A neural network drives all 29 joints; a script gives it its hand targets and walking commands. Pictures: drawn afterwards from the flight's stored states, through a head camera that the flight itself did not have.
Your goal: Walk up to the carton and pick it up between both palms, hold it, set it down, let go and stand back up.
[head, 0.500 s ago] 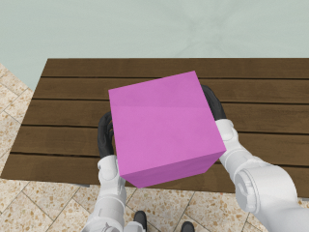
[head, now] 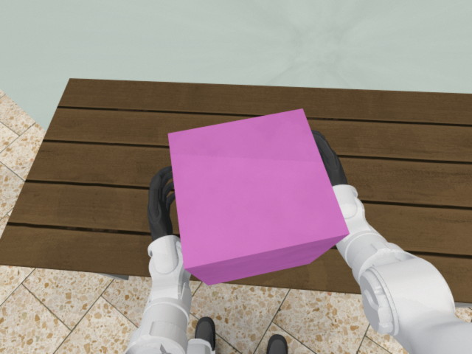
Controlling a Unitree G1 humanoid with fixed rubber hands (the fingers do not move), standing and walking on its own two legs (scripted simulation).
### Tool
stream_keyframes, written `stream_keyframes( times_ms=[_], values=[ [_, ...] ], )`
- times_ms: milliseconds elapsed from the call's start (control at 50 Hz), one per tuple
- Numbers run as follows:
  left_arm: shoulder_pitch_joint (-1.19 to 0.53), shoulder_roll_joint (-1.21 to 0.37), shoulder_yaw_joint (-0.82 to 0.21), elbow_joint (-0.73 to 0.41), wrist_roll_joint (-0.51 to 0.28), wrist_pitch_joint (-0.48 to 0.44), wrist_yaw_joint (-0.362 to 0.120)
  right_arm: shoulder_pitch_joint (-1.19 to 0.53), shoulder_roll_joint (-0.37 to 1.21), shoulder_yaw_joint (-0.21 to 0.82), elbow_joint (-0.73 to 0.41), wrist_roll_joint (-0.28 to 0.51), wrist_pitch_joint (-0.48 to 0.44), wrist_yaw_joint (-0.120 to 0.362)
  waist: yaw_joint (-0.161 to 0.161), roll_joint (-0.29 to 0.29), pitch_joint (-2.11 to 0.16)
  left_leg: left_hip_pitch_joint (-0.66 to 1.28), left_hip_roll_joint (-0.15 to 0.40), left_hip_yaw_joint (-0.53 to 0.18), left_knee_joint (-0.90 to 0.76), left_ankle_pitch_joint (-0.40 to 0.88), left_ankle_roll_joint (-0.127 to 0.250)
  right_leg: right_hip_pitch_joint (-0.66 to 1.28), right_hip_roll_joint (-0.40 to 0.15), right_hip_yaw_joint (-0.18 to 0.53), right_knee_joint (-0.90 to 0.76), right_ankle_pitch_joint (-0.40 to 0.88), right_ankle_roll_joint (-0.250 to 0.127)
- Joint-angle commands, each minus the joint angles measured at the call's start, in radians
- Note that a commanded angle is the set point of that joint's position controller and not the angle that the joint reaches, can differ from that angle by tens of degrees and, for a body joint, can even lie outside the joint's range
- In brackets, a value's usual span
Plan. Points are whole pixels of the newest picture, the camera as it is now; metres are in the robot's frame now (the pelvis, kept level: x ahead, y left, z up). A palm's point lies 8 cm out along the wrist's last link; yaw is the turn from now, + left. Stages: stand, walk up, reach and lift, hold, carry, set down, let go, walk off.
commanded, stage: reach and lift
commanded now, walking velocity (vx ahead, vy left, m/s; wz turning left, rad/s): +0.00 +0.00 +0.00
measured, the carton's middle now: (249, 208) +0.36 +0.04 -0.04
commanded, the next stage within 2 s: none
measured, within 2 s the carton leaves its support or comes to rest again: leaves its support in 0.26 s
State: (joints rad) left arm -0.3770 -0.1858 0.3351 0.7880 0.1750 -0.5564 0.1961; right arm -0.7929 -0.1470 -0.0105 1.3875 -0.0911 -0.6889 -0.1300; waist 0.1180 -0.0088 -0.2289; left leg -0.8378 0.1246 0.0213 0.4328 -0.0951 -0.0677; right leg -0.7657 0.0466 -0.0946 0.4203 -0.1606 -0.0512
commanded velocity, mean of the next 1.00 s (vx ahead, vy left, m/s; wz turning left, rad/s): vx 0.00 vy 0.00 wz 0.00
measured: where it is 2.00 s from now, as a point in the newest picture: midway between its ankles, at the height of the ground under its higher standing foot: outside the picture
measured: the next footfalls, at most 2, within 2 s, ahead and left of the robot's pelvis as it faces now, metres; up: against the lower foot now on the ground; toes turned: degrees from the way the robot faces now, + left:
none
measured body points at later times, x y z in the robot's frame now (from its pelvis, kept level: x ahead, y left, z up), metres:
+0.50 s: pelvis +0.00 -0.01 +0.00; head +0.07 +0.00 +0.45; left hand +0.32 +0.20 +0.02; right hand +0.42 -0.09 +0.04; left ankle +0.03 +0.16 -0.72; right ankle -0.01 -0.09 -0.72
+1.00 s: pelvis +0.00 +0.02 +0.02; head +0.00 +0.04 +0.47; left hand +0.36 +0.19 +0.12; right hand +0.40 -0.11 +0.13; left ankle +0.03 +0.17 -0.73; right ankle -0.01 -0.09 -0.73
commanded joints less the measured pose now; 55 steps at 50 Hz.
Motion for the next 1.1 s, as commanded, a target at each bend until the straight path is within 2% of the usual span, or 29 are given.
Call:
stream_keyframes(
  times_ms=[0, 20, 160, 200, 240, 280, 300, 320, 340, 360, 380, 400, 460, 480, 520, 540, 560, 600, 620, 660, 720, 760, 860, 880, 920, 960, 1000, 1060, 1080],
  values=[
    [-0.414, -0.529, -0.444, -0.125, 0.085, -0.006, -0.105, -0.356, 0.562, 0.280, -0.176, -0.135, -0.070, 0.152, 0.007, -0.033, -0.770, 0.435, -0.107, 0.020, 0.058, 0.362, 0.030, 0.434, 0.037, 0.012, 0.053, 0.573, 0.059],
    [-0.395, -0.519, -0.437, -0.135, 0.082, 0.008, -0.107, -0.362, 0.578, 0.293, -0.238, -0.114, -0.064, 0.149, 0.025, -0.046, -0.772, 0.436, -0.104, 0.017, 0.058, 0.364, 0.034, 0.478, 0.032, 0.027, 0.053, 0.590, 0.063],
    [-0.476, -0.544, -0.556, -0.279, 0.011, 0.068, -0.105, -0.341, 0.609, 0.348, -0.372, -0.059, 0.024, 0.146, -0.046, -0.063, -0.821, 0.448, -0.115, -0.015, 0.085, 0.349, 0.033, 0.519, 0.033, 0.034, 0.088, 0.631, 0.080],
    [-0.468, -0.539, -0.590, -0.322, -0.013, 0.087, -0.105, -0.282, 0.651, 0.391, -0.434, -0.031, 0.064, 0.150, -0.026, -0.046, -0.810, 0.489, -0.117, -0.012, 0.098, 0.344, 0.031, 0.503, 0.032, 0.027, 0.091, 0.602, 0.089],
    [-0.458, -0.531, -0.651, -0.363, -0.049, 0.110, -0.106, -0.287, 0.655, 0.426, -0.525, -0.019, 0.088, 0.148, -0.064, -0.062, -0.797, 0.446, -0.118, -0.030, 0.099, 0.335, 0.037, 0.510, 0.025, 0.031, 0.105, 0.650, 0.091],
    [-0.485, -0.532, -0.644, -0.381, -0.050, 0.138, -0.103, -0.307, 0.730, 0.507, -0.633, 0.031, 0.138, 0.147, -0.005, -0.062, -0.792, 0.424, -0.121, -0.037, 0.102, 0.297, 0.045, 0.564, -0.002, 0.053, 0.125, 0.663, 0.115],
    [-0.543, -0.520, -0.669, -0.409, -0.072, 0.146, -0.106, -0.334, 0.721, 0.507, -0.668, 0.033, 0.152, 0.146, -0.036, -0.096, -0.769, 0.415, -0.124, -0.039, 0.091, 0.268, 0.045, 0.576, -0.004, 0.056, 0.119, 0.676, 0.121],
    [-0.551, -0.534, -0.686, -0.487, -0.065, 0.161, -0.101, -0.317, 0.746, 0.521, -0.697, 0.034, 0.172, 0.149, -0.011, -0.058, -0.835, 0.444, -0.129, -0.026, 0.095, 0.322, 0.038, 0.582, 0.005, 0.059, 0.122, 0.660, 0.113],
    [-0.549, -0.530, -0.704, -0.450, -0.068, 0.188, -0.099, -0.301, 0.703, 0.483, -0.687, 0.043, 0.198, 0.148, -0.041, -0.030, -0.771, 0.438, -0.129, -0.049, 0.090, 0.275, 0.031, 0.553, 0.000, 0.057, 0.116, 0.614, 0.111],
    [-0.650, -0.531, -0.733, -0.560, -0.087, 0.188, -0.099, -0.318, 0.738, 0.493, -0.703, 0.055, 0.218, 0.143, -0.060, -0.041, -0.809, 0.479, -0.129, -0.049, 0.086, 0.289, 0.039, 0.564, 0.007, 0.057, 0.110, 0.574, 0.110],
    [-0.612, -0.532, -0.779, -0.583, -0.104, 0.204, -0.108, -0.283, 0.806, 0.561, -0.792, 0.090, 0.245, 0.126, -0.036, -0.028, -0.810, 0.497, -0.136, -0.037, 0.102, 0.316, 0.039, 0.579, 0.005, 0.072, 0.108, 0.615, 0.112],
    [-0.613, -0.534, -0.799, -0.567, -0.086, 0.243, -0.100, -0.284, 0.763, 0.508, -0.785, 0.071, 0.270, 0.127, -0.084, -0.017, -0.767, 0.493, -0.141, -0.055, 0.091, 0.288, 0.027, 0.557, 0.007, 0.053, 0.085, 0.573, 0.102],
    [-0.726, -0.487, -0.744, -0.614, -0.086, 0.306, -0.114, -0.326, 0.751, 0.506, -0.838, 0.092, 0.349, 0.110, -0.056, -0.008, -0.705, 0.528, -0.144, -0.050, 0.074, 0.212, 0.029, 0.602, -0.033, 0.092, 0.061, 0.473, 0.125],
    [-0.708, -0.479, -0.760, -0.629, -0.112, 0.322, -0.127, -0.323, 0.806, 0.550, -0.932, 0.103, 0.372, 0.100, -0.042, -0.054, -0.746, 0.521, -0.154, -0.032, 0.077, 0.220, 0.041, 0.674, -0.029, 0.101, 0.060, 0.501, 0.125],
    [-0.743, -0.425, -0.698, -0.569, -0.097, 0.368, -0.163, -0.283, 0.809, 0.498, -0.913, 0.067, 0.435, 0.079, -0.096, -0.115, -0.574, 0.493, -0.162, -0.026, 0.040, 0.087, 0.055, 0.719, -0.091, 0.143, 0.009, 0.414, 0.159],
    [-0.720, -0.452, -0.679, -0.547, -0.094, 0.412, -0.162, -0.363, 0.769, 0.478, -0.886, 0.090, 0.457, 0.087, -0.066, -0.068, -0.534, 0.471, -0.152, -0.038, 0.016, 0.063, 0.051, 0.712, -0.083, 0.137, 0.002, 0.342, 0.147],
    [-0.730, -0.411, -0.645, -0.499, -0.065, 0.444, -0.181, -0.332, 0.782, 0.447, -0.864, 0.085, 0.490, 0.077, -0.079, -0.097, -0.393, 0.494, -0.164, -0.020, -0.020, 0.022, 0.067, 0.709, -0.075, 0.122, -0.018, 0.297, 0.149],
    [-0.784, -0.499, -0.699, -0.564, -0.079, 0.482, -0.170, -0.387, 0.762, 0.413, -0.843, 0.097, 0.510, 0.095, -0.082, 0.020, -0.461, 0.609, -0.143, -0.028, -0.034, 0.130, 0.034, 0.649, -0.040, 0.089, -0.051, 0.227, 0.110],
    [-0.753, -0.477, -0.622, -0.422, -0.022, 0.536, -0.178, -0.359, 0.708, 0.346, -0.750, 0.071, 0.556, 0.099, -0.101, 0.003, -0.252, 0.626, -0.142, -0.030, -0.074, 0.071, 0.034, 0.586, -0.019, 0.059, -0.091, 0.152, 0.099],
    [-0.830, -0.496, -0.653, -0.526, -0.051, 0.567, -0.193, -0.391, 0.747, 0.337, -0.793, 0.109, 0.569, 0.096, -0.115, 0.039, -0.331, 0.707, -0.147, -0.023, -0.065, 0.117, 0.035, 0.606, -0.020, 0.059, -0.099, 0.173, 0.100],
    [-0.825, -0.481, -0.572, -0.454, 0.012, 0.633, -0.208, -0.413, 0.712, 0.244, -0.734, 0.093, 0.614, 0.110, -0.134, 0.026, -0.221, 0.764, -0.147, -0.008, -0.100, 0.078, 0.038, 0.607, -0.012, 0.042, -0.135, 0.091, 0.091],
    [-0.801, -0.510, -0.577, -0.510, -0.010, 0.661, -0.211, -0.478, 0.735, 0.304, -0.814, 0.151, 0.627, 0.122, -0.095, 0.042, -0.312, 0.807, -0.149, -0.009, -0.088, 0.161, 0.029, 0.640, -0.002, 0.040, -0.134, 0.139, 0.096],
    [-0.804, -0.527, -0.654, -0.629, -0.034, 0.732, -0.188, -0.524, 0.745, 0.324, -0.965, 0.178, 0.673, 0.131, -0.106, 0.058, -0.394, 0.924, -0.148, -0.028, -0.058, 0.306, 0.015, 0.609, 0.026, 0.017, -0.139, 0.186, 0.095],
    [-0.741, -0.540, -0.697, -0.698, -0.051, 0.751, -0.176, -0.542, 0.739, 0.399, -1.038, 0.216, 0.672, 0.138, -0.075, 0.062, -0.443, 0.963, -0.141, -0.034, -0.039, 0.382, 0.007, 0.611, 0.041, 0.018, -0.138, 0.212, 0.089],
    [-0.819, -0.514, -0.683, -0.699, -0.050, 0.776, -0.172, -0.515, 0.711, 0.317, -0.981, 0.201, 0.712, 0.139, -0.134, 0.091, -0.381, 0.963, -0.144, -0.040, -0.049, 0.318, -0.001, 0.569, 0.028, 0.009, -0.151, 0.142, 0.089],
    [-0.737, -0.456, -0.581, -0.621, -0.014, 0.820, -0.199, -0.497, 0.702, 0.304, -0.978, 0.188, 0.749, 0.132, -0.097, 0.024, -0.234, 0.886, -0.152, -0.016, -0.100, 0.168, 0.036, 0.630, 0.007, 0.034, -0.163, 0.118, 0.101],
    [-0.770, -0.445, -0.614, -0.671, -0.056, 0.832, -0.228, -0.528, 0.761, 0.363, -1.086, 0.188, 0.746, 0.108, -0.111, -0.034, -0.303, 0.840, -0.170, 0.003, -0.095, 0.175, 0.051, 0.730, -0.008, 0.055, -0.133, 0.262, 0.125],
    [-0.695, -0.418, -0.609, -0.661, -0.075, 0.872, -0.251, -0.497, 0.801, 0.433, -1.181, 0.212, 0.789, 0.067, -0.104, -0.053, -0.315, 0.812, -0.190, 0.001, -0.079, 0.213, 0.058, 0.812, -0.025, 0.079, -0.110, 0.444, 0.147],
    [-0.720, -0.413, -0.649, -0.718, -0.088, 0.873, -0.246, -0.509, 0.794, 0.447, -1.224, 0.221, 0.797, 0.064, -0.118, -0.002, -0.366, 0.833, -0.187, -0.017, -0.065, 0.241, 0.041, 0.785, -0.016, 0.066, -0.103, 0.422, 0.140]
  ],
)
